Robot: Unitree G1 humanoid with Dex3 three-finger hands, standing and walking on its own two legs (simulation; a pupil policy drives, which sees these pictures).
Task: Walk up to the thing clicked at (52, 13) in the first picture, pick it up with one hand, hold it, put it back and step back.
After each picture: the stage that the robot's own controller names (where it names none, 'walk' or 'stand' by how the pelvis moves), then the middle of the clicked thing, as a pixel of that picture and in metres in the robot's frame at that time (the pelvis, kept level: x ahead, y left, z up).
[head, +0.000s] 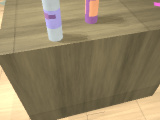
stand; (52, 14) +0.66 +0.16 +0.13
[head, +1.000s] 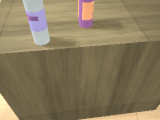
rise first; (36, 15) +0.59 +0.24 +0.15
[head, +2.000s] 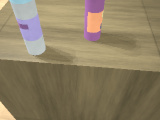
stand; (29, 22) +0.51 +0.22 +0.16
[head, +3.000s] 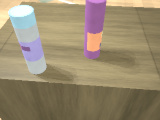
stand; (30, 43) +0.46 +0.21 +0.13
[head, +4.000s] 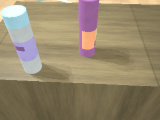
stand; (25, 43) +0.47 +0.23 +0.12
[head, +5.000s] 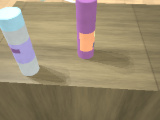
stand; (21, 45) +0.46 +0.24 +0.12
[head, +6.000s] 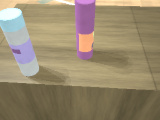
stand; (21, 46) +0.46 +0.24 +0.12
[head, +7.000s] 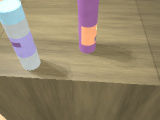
rise first; (21, 39) +0.47 +0.23 +0.13
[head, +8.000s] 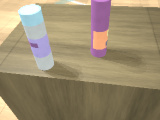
go down; (39, 41) +0.48 +0.22 +0.13
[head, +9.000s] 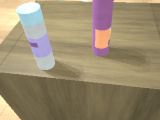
go down; (39, 40) +0.48 +0.20 +0.13
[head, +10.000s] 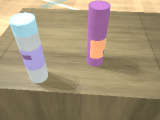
go down; (32, 52) +0.44 +0.20 +0.13
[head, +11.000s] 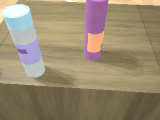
close in; (27, 46) +0.45 +0.20 +0.14
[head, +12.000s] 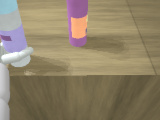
close; (11, 32) +0.48 +0.21 +0.16
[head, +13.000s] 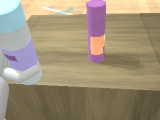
lift; (19, 48) +0.31 +0.17 +0.27
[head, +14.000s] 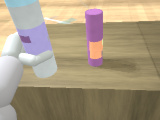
lift; (34, 34) +0.34 +0.14 +0.30
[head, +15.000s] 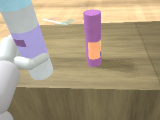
hold; (28, 37) +0.33 +0.15 +0.30
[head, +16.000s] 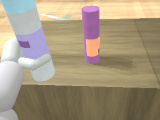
crouch; (31, 39) +0.35 +0.16 +0.28
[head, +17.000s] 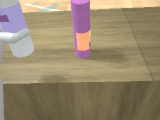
crouch; (10, 15) +0.44 +0.20 +0.29
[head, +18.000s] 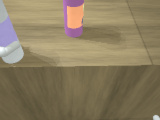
lower; out of the picture +0.48 +0.21 +0.17
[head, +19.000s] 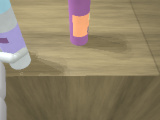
lower; (8, 34) +0.45 +0.21 +0.17
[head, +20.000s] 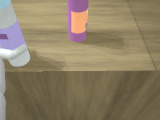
lower; (7, 30) +0.47 +0.21 +0.17
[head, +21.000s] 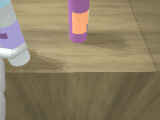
lower; (7, 30) +0.47 +0.21 +0.17
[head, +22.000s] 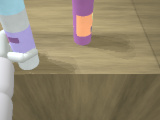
loosen; (19, 34) +0.46 +0.19 +0.17
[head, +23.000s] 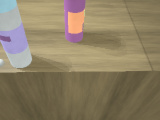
withdraw; (11, 32) +0.46 +0.19 +0.17
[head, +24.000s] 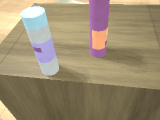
sink last; (43, 45) +0.45 +0.19 +0.14
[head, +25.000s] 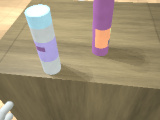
stand; (46, 44) +0.45 +0.17 +0.13
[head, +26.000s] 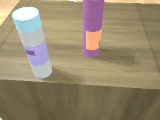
stand; (35, 47) +0.44 +0.19 +0.13
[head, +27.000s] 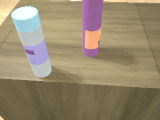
stand; (35, 46) +0.44 +0.19 +0.13
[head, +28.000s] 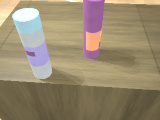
stand; (36, 48) +0.43 +0.19 +0.13
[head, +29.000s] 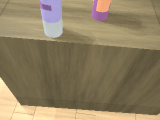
walk; (50, 3) +0.56 +0.11 +0.15
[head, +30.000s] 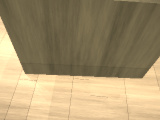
walk; out of the picture +0.87 +0.19 +0.15
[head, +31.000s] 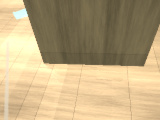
stand; out of the picture +1.22 +0.23 +0.15
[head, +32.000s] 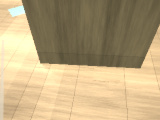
stand; out of the picture +1.20 +0.19 +0.13
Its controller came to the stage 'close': yes
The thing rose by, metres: 0.21
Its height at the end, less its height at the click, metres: +0.00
